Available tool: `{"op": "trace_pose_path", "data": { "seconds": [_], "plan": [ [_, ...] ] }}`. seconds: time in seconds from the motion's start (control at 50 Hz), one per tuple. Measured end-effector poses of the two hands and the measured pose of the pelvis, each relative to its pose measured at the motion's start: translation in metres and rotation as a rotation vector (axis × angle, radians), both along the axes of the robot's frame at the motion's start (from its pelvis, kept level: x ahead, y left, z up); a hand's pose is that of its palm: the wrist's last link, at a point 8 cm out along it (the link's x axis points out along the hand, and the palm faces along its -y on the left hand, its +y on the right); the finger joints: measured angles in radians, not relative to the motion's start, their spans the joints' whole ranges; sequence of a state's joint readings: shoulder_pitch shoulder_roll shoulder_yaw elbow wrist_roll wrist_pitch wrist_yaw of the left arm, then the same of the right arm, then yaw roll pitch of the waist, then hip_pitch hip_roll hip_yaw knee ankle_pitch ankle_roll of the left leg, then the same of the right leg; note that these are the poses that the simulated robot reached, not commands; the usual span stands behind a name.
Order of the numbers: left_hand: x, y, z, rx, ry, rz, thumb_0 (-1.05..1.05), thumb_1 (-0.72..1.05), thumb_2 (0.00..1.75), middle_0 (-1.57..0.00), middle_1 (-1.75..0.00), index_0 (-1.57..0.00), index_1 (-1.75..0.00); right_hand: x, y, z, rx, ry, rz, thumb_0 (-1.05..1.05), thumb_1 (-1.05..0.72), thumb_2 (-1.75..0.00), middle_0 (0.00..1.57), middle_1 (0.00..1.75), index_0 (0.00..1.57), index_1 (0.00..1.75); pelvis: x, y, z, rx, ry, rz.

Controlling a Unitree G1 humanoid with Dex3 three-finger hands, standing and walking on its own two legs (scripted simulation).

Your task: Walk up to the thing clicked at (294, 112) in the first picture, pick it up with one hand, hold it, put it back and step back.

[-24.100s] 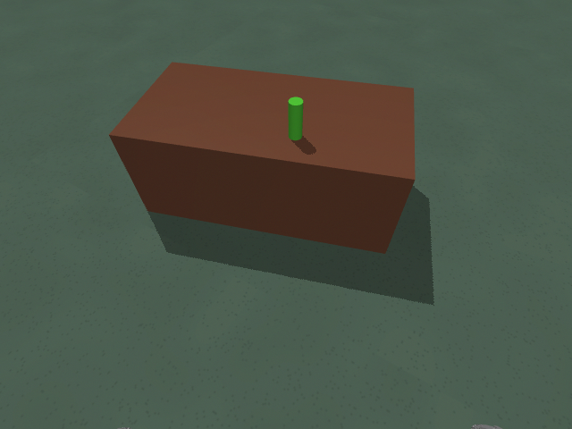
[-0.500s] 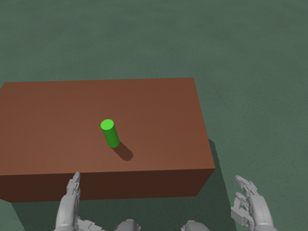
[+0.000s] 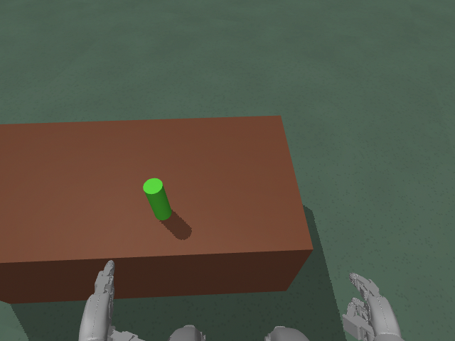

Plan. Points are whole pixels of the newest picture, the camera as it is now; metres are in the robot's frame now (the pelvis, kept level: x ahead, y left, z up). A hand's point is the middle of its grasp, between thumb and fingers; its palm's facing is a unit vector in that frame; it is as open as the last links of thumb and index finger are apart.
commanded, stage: home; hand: left
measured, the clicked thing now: (158, 200) +0.49 +0.21 -0.20
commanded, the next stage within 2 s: stand in 0.34 s
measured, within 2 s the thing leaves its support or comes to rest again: neither
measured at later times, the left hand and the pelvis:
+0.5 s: hand (133, 328) +0.15 +0.18 -0.06, palm faces +0.06 -0.95 -0.31, open 17.4 cm; pelvis -0.01 +0.00 +0.01, yaw +1 degrees
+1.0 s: hand out of the picture +0.03 +0.25 -0.11, palm faces +0.01 -0.93 -0.36, open 8.0 cm; pelvis -0.01 +0.00 +0.05, yaw +2 degrees
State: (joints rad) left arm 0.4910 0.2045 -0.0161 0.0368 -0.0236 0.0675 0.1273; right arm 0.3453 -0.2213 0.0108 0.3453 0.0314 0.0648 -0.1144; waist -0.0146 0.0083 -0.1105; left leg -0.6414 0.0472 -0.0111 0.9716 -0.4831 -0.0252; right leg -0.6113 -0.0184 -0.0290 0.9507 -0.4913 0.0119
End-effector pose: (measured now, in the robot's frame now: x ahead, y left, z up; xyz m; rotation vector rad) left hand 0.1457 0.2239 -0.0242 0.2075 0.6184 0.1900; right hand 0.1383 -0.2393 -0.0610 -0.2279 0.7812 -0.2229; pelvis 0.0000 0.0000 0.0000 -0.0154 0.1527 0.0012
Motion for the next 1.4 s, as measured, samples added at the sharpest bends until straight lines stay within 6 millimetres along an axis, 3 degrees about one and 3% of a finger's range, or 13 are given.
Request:
{"op": "trace_pose_path", "data": {
  "seconds": [0.16, 0.46, 0.52, 0.62, 0.74, 0.88, 0.98, 1.12, 1.4],
  "plan": [
    [-0.003, 0.001, 0.002, 0.025, 0.027, 0.003, -0.02, -0.55, 0.05, -0.06, -0.05, -0.06, -0.05, -0.006, -0.003, -0.009, -0.002, -0.001, -0.015, 0.01, -0.9, -0.9, 0.21, 0.3, 0.2, 0.3, -0.005, -0.001, 0.001, -0.003, -0.012, 0.004],
    [-0.013, -0.001, 0.002, 0.019, 0.068, 0.019, -0.01, -0.54, 0.06, -0.06, -0.05, -0.06, -0.05, 0.001, -0.001, -0.001, -0.018, -0.084, 0.012, 0.01, -0.9, -0.9, 0.21, 0.3, 0.2, 0.3, -0.012, -0.003, 0.003, -0.006, -0.025, 0.011],
    [-0.013, 0.007, -0.012, 0.076, 0.101, -0.066, -0.01, -0.52, 0.08, -0.08, -0.07, -0.08, -0.07, -0.001, -0.005, -0.011, -0.053, 0.013, 0.117, 0.01, -0.9, -0.9, 0.21, 0.3, 0.2, 0.3, -0.015, -0.003, 0.006, 0.005, -0.073, 0.018],
    [-0.033, 0.037, -0.036, 0.099, 0.251, -0.077, -0.01, -0.34, 0.25, -0.14, -0.18, -0.14, -0.18, -0.018, -0.022, -0.021, -0.048, 0.172, 0.138, 0.01, -0.9, -0.9, 0.21, 0.3, 0.2, 0.3, -0.016, -0.002, 0.013, 0.02, -0.119, 0.02],
    [-0.072, 0.064, -0.046, 0.106, 0.419, -0.001, -0.01, 0.03, 0.59, -0.19, -0.26, -0.19, -0.26, -0.046, -0.042, -0.019, -0.059, 0.289, 0.089, 0.01, -0.9, -0.89, 0.21, 0.3, 0.2, 0.3, -0.01, 0.0, 0.025, 0.015, -0.146, 0.021],
    [-0.108, 0.073, -0.046, 0.094, 0.562, 0.068, 0.0, 0.53, 0.81, -0.2, -0.29, -0.2, -0.29, -0.07, -0.047, -0.017, -0.051, 0.406, 0.055, 0.01, -0.91, -0.89, 0.21, 0.3, 0.2, 0.3, -0.006, 0.0, 0.039, 0.016, -0.172, 0.029],
    [-0.121, 0.071, -0.044, 0.076, 0.616, 0.091, 0.0, 0.75, 0.87, -0.21, -0.3, -0.2, -0.29, -0.079, -0.043, -0.015, -0.035, 0.448, 0.049, 0.01, -0.91, -0.89, 0.21, 0.3, 0.2, 0.3, -0.006, 0.001, 0.048, 0.017, -0.192, 0.031],
    [-0.122, 0.067, -0.04, 0.059, 0.633, 0.098, 0.0, 0.87, 0.89, -0.21, -0.3, -0.21, -0.3, -0.081, -0.039, -0.012, -0.017, 0.461, 0.047, 0.01, -0.9, -0.89, 0.21, 0.3, 0.2, 0.3, -0.008, 0.0, 0.056, 0.018, -0.212, 0.035],
    [-0.119, 0.066, -0.034, 0.054, 0.644, 0.11, 0.0, 0.9, 0.9, -0.21, -0.3, -0.21, -0.3, -0.084, -0.048, -0.007, -0.023, 0.484, 0.031, 0.0, -0.91, -0.89, 0.21, 0.3, 0.2, 0.3, -0.011, -0.003, 0.062, 0.019, -0.217, 0.038]
  ]
}}
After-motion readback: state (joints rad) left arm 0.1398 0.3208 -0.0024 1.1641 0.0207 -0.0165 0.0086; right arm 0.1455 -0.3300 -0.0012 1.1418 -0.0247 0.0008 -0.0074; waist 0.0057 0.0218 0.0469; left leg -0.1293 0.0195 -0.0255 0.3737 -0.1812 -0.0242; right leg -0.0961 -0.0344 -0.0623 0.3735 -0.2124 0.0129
